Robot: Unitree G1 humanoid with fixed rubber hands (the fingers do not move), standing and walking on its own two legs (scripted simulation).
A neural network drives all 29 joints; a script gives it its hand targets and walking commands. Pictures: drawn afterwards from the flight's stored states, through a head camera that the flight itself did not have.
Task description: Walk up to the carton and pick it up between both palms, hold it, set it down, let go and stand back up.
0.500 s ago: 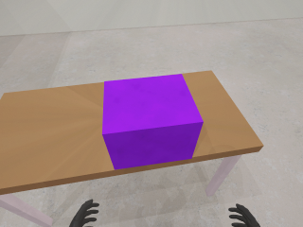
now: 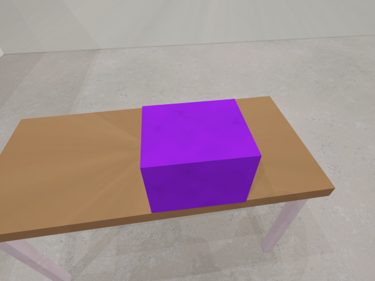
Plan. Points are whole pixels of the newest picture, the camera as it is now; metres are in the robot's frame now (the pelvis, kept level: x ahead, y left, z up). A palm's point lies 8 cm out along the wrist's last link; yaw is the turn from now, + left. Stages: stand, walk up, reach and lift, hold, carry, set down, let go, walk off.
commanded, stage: stand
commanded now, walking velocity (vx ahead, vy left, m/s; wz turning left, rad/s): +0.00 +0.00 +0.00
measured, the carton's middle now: (194, 154) +0.47 +0.00 -0.03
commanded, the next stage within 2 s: none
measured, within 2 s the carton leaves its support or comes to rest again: neither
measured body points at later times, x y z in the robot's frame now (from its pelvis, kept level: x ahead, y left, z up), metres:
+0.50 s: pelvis +0.00 +0.02 +0.00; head -0.02 +0.03 +0.45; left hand -0.03 +0.23 -0.17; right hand -0.04 -0.19 -0.16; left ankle +0.01 +0.09 -0.75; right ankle -0.01 -0.11 -0.75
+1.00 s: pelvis +0.00 +0.02 +0.00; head -0.01 +0.03 +0.45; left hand -0.05 +0.22 -0.17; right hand -0.04 -0.18 -0.16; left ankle +0.01 +0.09 -0.75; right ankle -0.01 -0.11 -0.75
